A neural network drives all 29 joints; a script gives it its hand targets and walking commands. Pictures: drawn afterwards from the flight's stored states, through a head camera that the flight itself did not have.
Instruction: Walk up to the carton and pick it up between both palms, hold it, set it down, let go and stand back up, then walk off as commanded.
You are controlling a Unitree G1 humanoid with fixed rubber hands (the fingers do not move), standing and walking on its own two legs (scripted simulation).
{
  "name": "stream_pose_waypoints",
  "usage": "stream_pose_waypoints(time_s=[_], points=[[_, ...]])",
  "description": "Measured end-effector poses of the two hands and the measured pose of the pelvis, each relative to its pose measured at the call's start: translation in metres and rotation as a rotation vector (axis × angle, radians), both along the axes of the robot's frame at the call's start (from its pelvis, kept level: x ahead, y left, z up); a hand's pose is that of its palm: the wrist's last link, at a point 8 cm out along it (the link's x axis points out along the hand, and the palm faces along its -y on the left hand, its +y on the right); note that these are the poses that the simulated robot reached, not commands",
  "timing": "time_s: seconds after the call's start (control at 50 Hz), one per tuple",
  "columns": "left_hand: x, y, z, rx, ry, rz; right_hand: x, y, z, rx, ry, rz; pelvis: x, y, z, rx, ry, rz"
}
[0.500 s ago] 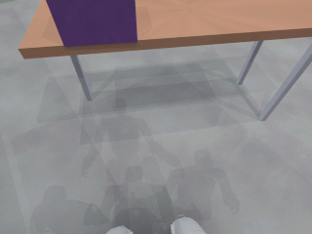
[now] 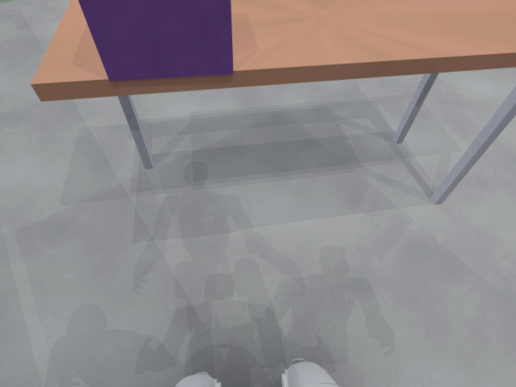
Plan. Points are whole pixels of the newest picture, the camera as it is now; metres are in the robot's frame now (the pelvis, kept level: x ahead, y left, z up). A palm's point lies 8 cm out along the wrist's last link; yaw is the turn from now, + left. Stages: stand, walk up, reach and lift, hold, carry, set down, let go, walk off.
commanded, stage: walk up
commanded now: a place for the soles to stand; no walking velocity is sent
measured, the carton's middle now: (164, 5) +0.86 +0.19 +0.17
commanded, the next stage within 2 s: none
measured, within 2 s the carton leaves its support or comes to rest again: neither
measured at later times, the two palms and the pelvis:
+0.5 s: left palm out of the picture +0.07 +0.31 -0.10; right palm out of the picture +0.07 -0.30 -0.10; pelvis +0.01 +0.00 +0.01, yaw +0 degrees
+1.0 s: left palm out of the picture +0.14 +0.31 -0.08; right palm out of the picture +0.12 -0.31 -0.10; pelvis +0.07 -0.01 +0.01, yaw +0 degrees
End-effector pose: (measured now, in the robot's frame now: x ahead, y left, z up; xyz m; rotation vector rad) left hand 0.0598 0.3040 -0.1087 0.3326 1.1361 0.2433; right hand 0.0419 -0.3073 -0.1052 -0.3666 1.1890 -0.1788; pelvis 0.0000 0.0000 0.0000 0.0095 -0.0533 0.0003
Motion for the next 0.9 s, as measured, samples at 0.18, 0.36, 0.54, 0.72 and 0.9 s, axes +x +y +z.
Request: stream_pose_waypoints(time_s=[0.18, 0.36, 0.54, 0.72, 0.9], points=[[-0.012, 0.006, 0.005, 0.013, 0.003, 0.034, 0.021, 0.007, -0.003, 0.011, -0.009, 0.035, 0.002, 0.002, 0.001, -0.006, -0.001, 0.0], [0.006, 0.01, 0.004, 0.01, 0.027, 0.004, 0.014, 0.009, 0.0, 0.007, -0.017, -0.004, 0.008, 0.008, 0.003, -0.007, -0.004, -0.002], [0.003, 0.006, 0.008, 0.01, -0.006, 0.022, 0.029, 0.007, 0.0, 0.008, -0.003, 0.028, 0.01, 0.003, 0.005, -0.007, -0.001, 0.0], [0.033, 0.02, 0.01, 0.013, 0.023, -0.014, 0.021, 0.015, 0.006, 0.004, -0.014, -0.022, 0.026, 0.015, 0.009, -0.016, -0.014, 0.007], [0.091, -0.003, 0.022, 0.024, -0.074, -0.062, 0.037, -0.008, 0.004, 0.013, 0.057, -0.044, 0.057, -0.008, 0.011, -0.003, 0.016, -0.007]])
